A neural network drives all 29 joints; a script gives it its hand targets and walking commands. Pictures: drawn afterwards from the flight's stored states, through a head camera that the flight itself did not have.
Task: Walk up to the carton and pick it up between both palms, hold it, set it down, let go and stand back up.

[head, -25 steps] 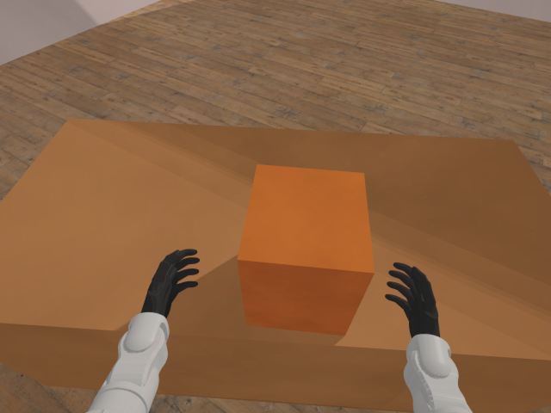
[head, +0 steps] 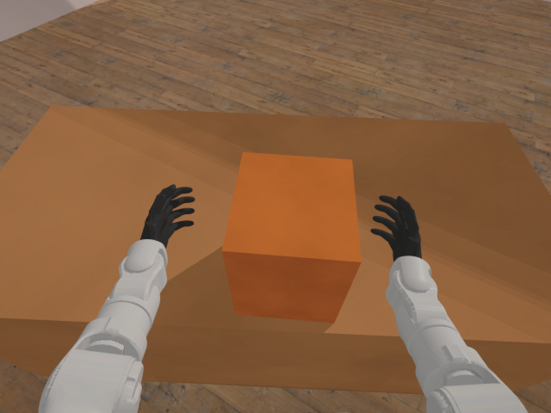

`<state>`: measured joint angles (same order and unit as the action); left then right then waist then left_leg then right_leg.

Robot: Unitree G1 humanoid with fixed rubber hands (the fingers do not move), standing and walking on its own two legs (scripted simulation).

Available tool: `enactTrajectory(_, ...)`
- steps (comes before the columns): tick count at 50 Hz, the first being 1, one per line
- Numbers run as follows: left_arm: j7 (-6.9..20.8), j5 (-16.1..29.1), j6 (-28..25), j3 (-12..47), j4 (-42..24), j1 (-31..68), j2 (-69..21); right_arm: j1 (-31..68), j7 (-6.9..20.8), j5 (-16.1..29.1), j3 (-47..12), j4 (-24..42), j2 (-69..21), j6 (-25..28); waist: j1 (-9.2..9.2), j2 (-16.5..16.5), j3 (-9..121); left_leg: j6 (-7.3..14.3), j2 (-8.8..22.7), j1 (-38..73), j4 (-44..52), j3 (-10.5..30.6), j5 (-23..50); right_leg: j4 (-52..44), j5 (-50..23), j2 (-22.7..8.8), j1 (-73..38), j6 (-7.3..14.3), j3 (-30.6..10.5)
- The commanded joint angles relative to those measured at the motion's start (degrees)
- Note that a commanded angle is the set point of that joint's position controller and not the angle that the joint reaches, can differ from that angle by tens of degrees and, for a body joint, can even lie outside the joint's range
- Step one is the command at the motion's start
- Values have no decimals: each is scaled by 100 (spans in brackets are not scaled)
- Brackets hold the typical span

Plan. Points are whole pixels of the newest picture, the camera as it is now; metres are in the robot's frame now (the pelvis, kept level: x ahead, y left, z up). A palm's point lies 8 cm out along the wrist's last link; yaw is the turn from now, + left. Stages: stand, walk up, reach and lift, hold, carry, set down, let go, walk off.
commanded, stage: reach and lift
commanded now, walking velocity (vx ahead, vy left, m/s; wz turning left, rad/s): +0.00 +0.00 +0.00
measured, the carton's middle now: (290, 241) +0.41 -0.03 -0.07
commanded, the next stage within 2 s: none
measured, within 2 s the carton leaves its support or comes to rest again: neither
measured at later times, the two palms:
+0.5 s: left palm (176, 189) +0.44 +0.16 +0.06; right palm (413, 207) +0.38 -0.21 +0.07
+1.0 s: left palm (183, 221) +0.42 +0.16 -0.01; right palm (395, 238) +0.38 -0.21 -0.02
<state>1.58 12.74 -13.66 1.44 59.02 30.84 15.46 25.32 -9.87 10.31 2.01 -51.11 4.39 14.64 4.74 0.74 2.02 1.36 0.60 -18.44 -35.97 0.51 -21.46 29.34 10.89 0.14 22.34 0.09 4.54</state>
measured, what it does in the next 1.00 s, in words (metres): stands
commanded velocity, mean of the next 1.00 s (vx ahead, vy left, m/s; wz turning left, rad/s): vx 0.00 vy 0.00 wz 0.00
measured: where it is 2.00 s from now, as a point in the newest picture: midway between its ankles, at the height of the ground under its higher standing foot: outside the picture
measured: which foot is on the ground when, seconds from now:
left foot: down 0.00-1.00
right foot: down 0.00-1.00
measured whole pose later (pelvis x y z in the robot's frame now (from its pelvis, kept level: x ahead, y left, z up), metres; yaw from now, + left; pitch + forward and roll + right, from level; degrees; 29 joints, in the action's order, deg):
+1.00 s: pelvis -0.02 -0.02 -0.04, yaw +2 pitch +22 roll -1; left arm 1.0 17.9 -23.9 6.0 89.4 56.0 17.1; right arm 48.0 -9.3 11.1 5.1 -74.2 5.0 19.6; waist 7.5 1.5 12.4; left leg 0.1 -0.8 -49.9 -52.2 2.1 -24.3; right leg 47.3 15.1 -1.6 54.2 1.5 5.3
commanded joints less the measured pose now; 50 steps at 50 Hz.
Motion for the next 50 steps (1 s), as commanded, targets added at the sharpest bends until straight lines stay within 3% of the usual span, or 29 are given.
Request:
enactTrajectory(1,37,-2,-168,-210,-737,2864,892,2380,-39,38,65,717,614,160,127,372,2832,-464,-63,-361,564,74,2608,42,-1715,89,-2027,68,-359)
enactTrajectory(7,-35,14,-130,-159,-242,3736,941,3146,4,84,137,412,762,-42,168,514,3115,-485,-42,-475,571,77,2329,140,-1511,93,-1778,65,-287)
enactTrajectory(11,-76,80,-137,-144,-132,4040,981,3487,21,121,152,502,868,-65,185,499,3644,-539,-68,-406,416,62,2686,231,-1852,113,-1705,49,-242)
enactTrajectory(18,-72,184,-160,31,477,4696,985,4124,58,240,121,-82,1030,-124,262,512,3880,-599,-58,-442,274,84,2869,338,-1973,114,-1362,53,-201)
enactTrajectory(20,-62,280,-152,79,766,4959,1106,4408,69,287,89,-124,1026,-210,256,394,3860,-504,-119,-808,299,28,2400,399,-1835,48,-1406,38,-256)
enactTrajectory(24,-77,330,-188,164,1008,5313,1173,4711,48,337,85,-326,1023,-260,284,434,4118,-503,-137,-1050,246,22,2363,535,-1956,21,-1415,22,-269)
enactTrajectory(26,-95,279,-230,167,1137,5316,1141,4722,47,363,66,-456,1040,-226,268,499,4353,-558,-141,-981,133,15,2628,607,-2168,28,-1369,23,-259)
enactTrajectory(29,-40,252,-325,243,1651,5163,997,4624,68,400,23,-999,916,-180,340,437,3936,-497,-145,-1240,103,55,2281,668,-1854,12,-1150,45,-237)
enactTrajectory(30,-23,202,-379,172,1754,5035,1005,4541,69,424,-63,-1066,855,-115,252,405,3848,-479,-161,-1326,49,30,2341,713,-1863,0,-1128,41,-256)
enactTrajectory(35,-45,187,-706,210,1927,5217,996,4680,59,318,112,-1167,822,249,282,496,4209,-498,-189,-1833,-206,2,1963,1007,-1607,-39,-747,38,-230)
enactTrajectory(36,-146,440,-886,218,959,5820,1248,4926,23,278,222,-269,1091,321,172,883,5436,-682,-229,-1321,-157,-138,2636,958,-2083,32,-845,-29,-82)
enactTrajectory(38,-143,339,-822,167,1391,5443,1164,4653,57,208,248,-963,1010,377,258,850,5124,-756,-175,-990,-477,-3,3107,1071,-2195,93,-532,34,3)
enactTrajectory(42,-64,304,-1078,206,1795,5325,1044,4704,35,118,291,-1170,841,648,319,584,4963,-623,-251,-1905,-648,-44,2385,1300,-1844,2,-389,-30,-147)
enactTrajectory(50,-45,597,-1411,503,2229,5558,961,5004,52,47,337,-1458,701,881,424,458,5304,-548,-317,-2958,-1152,-89,1565,1895,-1321,-67,26,-92,-239)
